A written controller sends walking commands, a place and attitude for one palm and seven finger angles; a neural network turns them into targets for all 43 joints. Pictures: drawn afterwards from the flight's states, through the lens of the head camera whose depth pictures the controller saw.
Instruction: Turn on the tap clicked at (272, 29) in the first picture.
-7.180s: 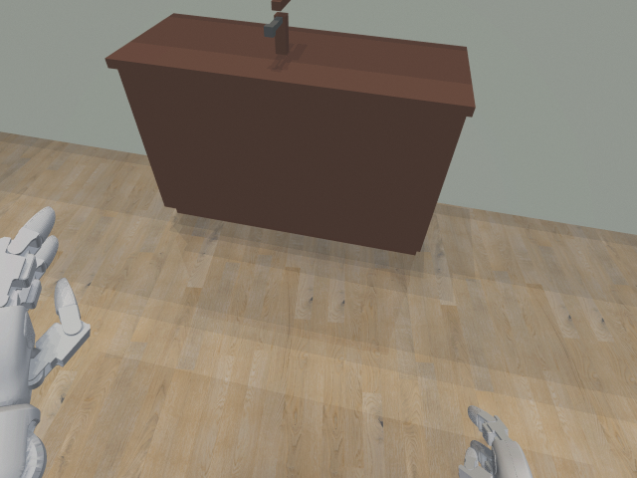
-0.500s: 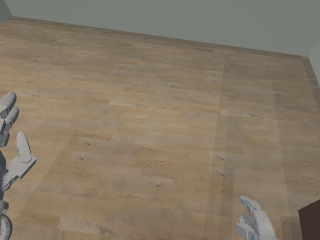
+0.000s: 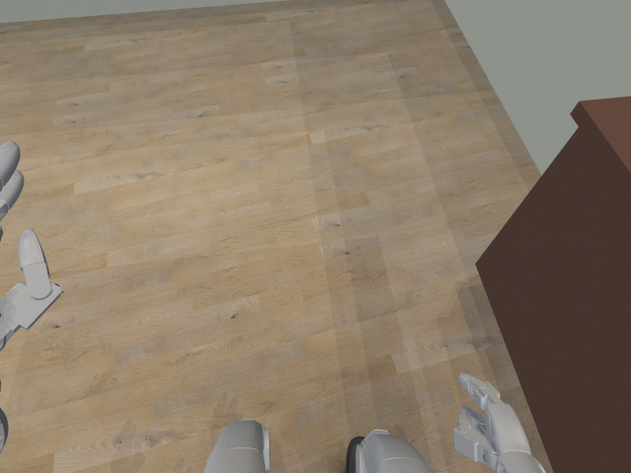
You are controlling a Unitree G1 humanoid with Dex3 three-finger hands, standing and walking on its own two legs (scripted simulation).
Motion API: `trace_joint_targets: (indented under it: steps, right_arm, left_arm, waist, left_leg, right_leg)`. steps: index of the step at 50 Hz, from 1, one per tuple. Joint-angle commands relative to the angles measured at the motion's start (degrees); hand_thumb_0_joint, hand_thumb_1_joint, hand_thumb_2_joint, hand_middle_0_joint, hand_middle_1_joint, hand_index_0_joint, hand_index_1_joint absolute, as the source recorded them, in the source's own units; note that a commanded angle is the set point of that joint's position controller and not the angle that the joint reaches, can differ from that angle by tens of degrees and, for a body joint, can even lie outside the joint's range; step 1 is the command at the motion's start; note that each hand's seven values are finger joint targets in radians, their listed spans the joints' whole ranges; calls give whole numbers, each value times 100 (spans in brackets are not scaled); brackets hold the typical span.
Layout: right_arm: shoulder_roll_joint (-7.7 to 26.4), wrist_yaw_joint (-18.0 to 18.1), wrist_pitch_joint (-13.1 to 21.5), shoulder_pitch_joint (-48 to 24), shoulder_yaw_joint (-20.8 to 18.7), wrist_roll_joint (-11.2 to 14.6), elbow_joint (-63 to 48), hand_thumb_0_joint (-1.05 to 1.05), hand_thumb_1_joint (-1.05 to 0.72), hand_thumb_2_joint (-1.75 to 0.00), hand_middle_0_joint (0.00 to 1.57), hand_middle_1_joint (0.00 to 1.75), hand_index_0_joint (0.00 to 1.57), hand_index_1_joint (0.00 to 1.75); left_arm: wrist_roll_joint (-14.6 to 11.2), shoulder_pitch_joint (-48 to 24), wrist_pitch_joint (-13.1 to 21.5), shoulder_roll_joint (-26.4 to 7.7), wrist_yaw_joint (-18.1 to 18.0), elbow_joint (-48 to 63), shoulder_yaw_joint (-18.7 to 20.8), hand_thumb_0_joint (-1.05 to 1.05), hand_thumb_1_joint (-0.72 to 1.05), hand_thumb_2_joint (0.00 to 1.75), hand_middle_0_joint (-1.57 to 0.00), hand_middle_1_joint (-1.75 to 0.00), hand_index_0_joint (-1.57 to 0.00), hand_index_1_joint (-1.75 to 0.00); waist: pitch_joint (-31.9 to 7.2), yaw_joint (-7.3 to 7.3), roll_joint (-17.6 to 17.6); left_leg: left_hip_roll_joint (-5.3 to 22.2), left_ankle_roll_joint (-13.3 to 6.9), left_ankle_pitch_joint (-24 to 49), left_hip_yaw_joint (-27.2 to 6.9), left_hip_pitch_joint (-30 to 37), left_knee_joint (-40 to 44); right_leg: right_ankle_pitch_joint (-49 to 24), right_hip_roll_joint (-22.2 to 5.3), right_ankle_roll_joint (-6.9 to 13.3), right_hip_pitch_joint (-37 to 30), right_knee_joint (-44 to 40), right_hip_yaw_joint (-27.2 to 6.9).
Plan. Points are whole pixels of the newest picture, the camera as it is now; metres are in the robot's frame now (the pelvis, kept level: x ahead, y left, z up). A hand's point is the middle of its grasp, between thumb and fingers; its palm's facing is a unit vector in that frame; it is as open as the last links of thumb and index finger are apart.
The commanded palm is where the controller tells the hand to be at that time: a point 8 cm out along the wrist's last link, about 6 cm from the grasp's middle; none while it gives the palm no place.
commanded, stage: turn to face it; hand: left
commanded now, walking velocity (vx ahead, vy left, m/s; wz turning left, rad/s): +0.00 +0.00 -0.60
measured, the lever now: out of the picture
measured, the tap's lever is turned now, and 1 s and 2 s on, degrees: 0 0 0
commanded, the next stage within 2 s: none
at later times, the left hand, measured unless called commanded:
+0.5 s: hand (159, 316) +0.23 +0.13 +0.18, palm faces +0.15 -0.90 -0.40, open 7.5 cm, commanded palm +0.19 +0.19 +0.19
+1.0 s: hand (264, 370) +0.19 +0.05 +0.19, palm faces -0.12 -0.90 -0.42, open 7.5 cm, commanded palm +0.17 +0.11 +0.19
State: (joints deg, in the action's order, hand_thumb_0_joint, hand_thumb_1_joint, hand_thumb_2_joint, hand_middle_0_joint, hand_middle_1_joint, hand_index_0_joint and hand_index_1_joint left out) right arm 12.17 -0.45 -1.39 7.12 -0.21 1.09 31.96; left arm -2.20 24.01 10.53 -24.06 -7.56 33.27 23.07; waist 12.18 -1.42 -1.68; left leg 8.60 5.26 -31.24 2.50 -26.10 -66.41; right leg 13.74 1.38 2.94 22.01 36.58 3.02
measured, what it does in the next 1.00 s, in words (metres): walks backwards, turning right: left foot, then right foot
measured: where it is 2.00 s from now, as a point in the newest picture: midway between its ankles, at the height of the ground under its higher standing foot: outside the picture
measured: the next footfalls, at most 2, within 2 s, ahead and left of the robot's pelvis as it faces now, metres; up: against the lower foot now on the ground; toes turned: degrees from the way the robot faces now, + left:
left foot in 0.22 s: +0.05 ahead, +0.13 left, +0.00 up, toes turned -3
right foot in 0.52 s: -0.04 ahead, -0.16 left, +0.00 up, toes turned -25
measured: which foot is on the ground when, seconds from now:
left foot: up 0.00-0.20, down 0.22-0.54, up 0.56-0.98, down 1.00-1.00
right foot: down 0.00-0.24, up 0.26-0.50, down 0.52-1.00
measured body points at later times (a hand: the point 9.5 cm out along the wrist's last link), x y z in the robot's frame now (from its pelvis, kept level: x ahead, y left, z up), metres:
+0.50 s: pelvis -0.06 -0.03 +0.00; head -0.03 -0.04 +0.45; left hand +0.21 +0.18 +0.20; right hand +0.06 -0.25 -0.09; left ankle +0.01 +0.13 -0.72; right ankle -0.07 -0.14 -0.71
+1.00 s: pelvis -0.12 -0.04 +0.01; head -0.09 -0.05 +0.46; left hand +0.19 +0.09 +0.21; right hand -0.11 -0.36 -0.06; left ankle -0.05 +0.09 -0.72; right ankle -0.08 -0.14 -0.72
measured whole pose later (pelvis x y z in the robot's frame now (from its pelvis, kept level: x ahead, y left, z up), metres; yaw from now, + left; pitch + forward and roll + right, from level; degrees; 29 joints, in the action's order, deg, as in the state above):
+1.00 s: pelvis -0.12 -0.04 +0.01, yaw -33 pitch +1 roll +2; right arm 15.2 1.4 -4.4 9.5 -2.2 0.6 29.9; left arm -2.5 28.6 10.1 -22.3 -8.6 33.6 21.5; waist 2.1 1.0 2.8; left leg 2.5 2.4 -20.8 3.6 -14.6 -30.4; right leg 6.6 6.1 3.9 24.0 29.8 -5.3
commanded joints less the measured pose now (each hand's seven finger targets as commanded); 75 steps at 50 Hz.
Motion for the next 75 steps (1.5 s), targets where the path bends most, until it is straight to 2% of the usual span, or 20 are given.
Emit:
trace_joint_targets:
  steps: [1,9,12,13,18,24,25,27,28,34,46,48,51,53,56,61,63,65,69,75]
  right_arm:
    - [342,-8,78,-406,-131,-5,-919,0,-90,-90,20,30,20,30]
    - [597,98,112,65,-290,5,-832,0,-90,-90,20,30,20,30]
    - [840,239,150,-56,-348,-35,-1000,0,-90,-90,20,30,20,30]
    - [684,266,198,-96,-337,-16,-964,0,-90,-90,20,30,20,30]
    - [706,125,427,53,-322,60,-893,0,-90,-90,20,30,20,30]
    - [725,37,679,232,-279,-8,-948,0,-90,-90,20,30,20,30]
    - [680,8,686,288,-283,23,-943,0,-90,-90,20,30,20,30]
    - [381,40,609,64,-185,10,-1091,0,-90,-90,20,30,20,30]
    - [346,84,574,-213,-105,-35,-1051,0,-90,-90,20,30,20,30]
    - [331,44,32,-303,-147,-15,-868,0,-90,-90,20,30,20,30]
    - [694,159,-50,-174,-290,10,-977,0,-90,-90,20,30,20,30]
    - [661,170,-54,-9,-263,-26,-965,0,-90,-90,20,30,20,30]
    - [685,251,60,-89,-311,-33,-1112,0,-90,-90,20,30,20,30]
    - [575,192,160,-118,-306,-48,-1033,0,-90,-90,20,30,20,30]
    - [641,83,294,-51,-275,51,-1018,0,-90,-90,20,30,20,30]
    - [769,75,517,280,-297,22,-989,0,-90,-90,20,30,20,30]
    - [688,59,548,307,-289,49,-963,0,-90,-90,20,30,20,30]
    - [405,121,523,-156,-143,-6,-1105,0,-90,-90,20,30,20,30]
    - [236,81,144,-335,-80,-1,-971,0,-90,-90,20,30,20,30]
    - [498,121,22,-262,-275,-24,-982,0,-90,-90,20,30,20,30]
  left_arm:
    - [-240,1119,485,-1227,-206,1749,1452,0,90,90,-20,-30,-20,-30]
    - [-145,1055,293,-878,-253,1020,1165,0,90,90,-20,-30,-20,-30]
    - [-8,496,364,-693,-157,1004,836,0,90,90,-20,-30,-20,-30]
    - [91,351,405,-790,-167,792,856,0,90,90,-20,-30,-20,-30]
    - [123,-684,362,-281,-96,1169,-139,0,90,90,-20,-30,-20,-30]
    - [101,-738,305,-656,-149,1107,222,0,90,90,-20,-30,-20,-30]
    - [83,-651,300,-762,-145,1041,370,0,90,90,-20,-30,-20,-30]
    - [35,-303,336,-1248,-203,935,854,0,90,90,-20,-30,-20,-30]
    - [-64,-186,315,-1354,-247,760,1167,0,90,90,-20,-30,-20,-30]
    - [-203,950,420,-921,-175,911,1178,0,90,90,-20,-30,-20,-30]
    - [-74,347,239,-850,-249,1128,594,0,90,90,-20,-30,-20,-30]
    - [-52,180,294,-820,-198,1163,538,0,90,90,-20,-30,-20,-30]
    - [107,-214,419,-960,-148,1403,584,0,90,90,-20,-30,-20,-30]
    - [144,-122,414,-817,-115,1079,592,0,90,90,-20,-30,-20,-30]
    - [79,-716,339,-468,-67,1213,112,0,90,90,-20,-30,-20,-30]
    - [84,-667,223,-552,-109,610,121,0,90,90,-20,-30,-20,-30]
    - [80,-712,241,-700,-116,640,293,0,90,90,-20,-30,-20,-30]
    - [16,-411,316,-1350,-231,695,966,0,90,90,-20,-30,-20,-30]
    - [-205,770,343,-1110,-193,1138,1142,0,90,90,-20,-30,-20,-30]
    - [-217,942,421,-1076,-265,1444,1162,0,90,90,-20,-30,-20,-30]
  waist:
    - [-2502,230,518]
    - [-2182,176,792]
    - [-1503,204,-1421]
    - [-1414,223,-1333]
    - [-1112,226,-1354]
    - [-1357,261,-1374]
    - [-1505,263,-905]
    - [-1668,356,1543]
    - [-1846,428,1628]
    - [-2382,198,778]
    - [-2074,334,671]
    - [-2018,237,376]
    - [-1529,300,-1556]
    - [-1379,337,-1317]
    - [-892,297,-1396]
    - [-1191,199,-1044]
    - [-1511,204,-232]
    - [-1792,407,1972]
    - [-2278,317,653]
    - [-2356,318,641]
  left_leg:
    - [-165,0,400,-207,-350,367]
    - [-511,-206,1118,109,1713,3603]
    - [1680,-1222,1801,-1718,1810,5092]
    - [1981,-1480,2250,-1647,1236,5087]
    - [1298,-998,2812,259,1060,4522]
    - [1144,-606,2218,600,893,3599]
    - [963,-466,2035,722,841,2985]
    - [-201,-34,-511,730,-660,747]
    - [-230,-12,-464,38,-902,-177]
    - [-205,96,710,-261,-1060,-73]
    - [-571,-225,647,-85,1010,3216]
    - [-422,-391,984,-15,1989,4225]
    - [1775,-1345,2318,-1484,2111,5045]
    - [1737,-1407,2085,-745,948,5028]
    - [1330,-999,2693,476,1005,4694]
    - [1123,-637,3000,605,1257,3789]
    - [740,-390,2315,758,989,2571]
    - [-401,-37,-689,416,-682,225]
    - [-211,-14,423,-411,-793,-246]
    - [-505,-88,370,-166,139,1666]
  right_leg:
    - [-2374,-1573,673,-1734,-1174,-1624]
    - [-46,-1068,334,-30,-1355,-2111]
    - [1719,123,-417,1334,1765,-735]
    - [1631,6,-514,1215,3075,-493]
    - [1209,-368,-655,705,2145,-23]
    - [693,-102,-653,-880,-147,647]
    - [134,-246,-538,-1183,-658,448]
    - [-2768,-1829,400,-1818,-1430,-2309]
    - [-3067,-2259,653,-1639,-1579,-2780]
    - [-3033,-1529,635,-2308,-1207,-1753]
    - [-678,-1283,541,-812,-1737,-2648]
    - [14,-949,188,-3,-1492,-2414]
    - [1395,100,-467,1351,1880,-589]
    - [1242,-147,-550,923,3298,-574]
    - [1131,-384,-634,722,1956,-62]
    - [621,-30,-629,-540,-152,567]
    - [-515,-381,-379,-1319,-1045,89]
    - [-4089,-2011,605,-1953,-1418,-2598]
    - [-2389,-1613,723,-2038,-1236,-2189]
    - [-1221,-1455,758,-1479,-1711,-2476]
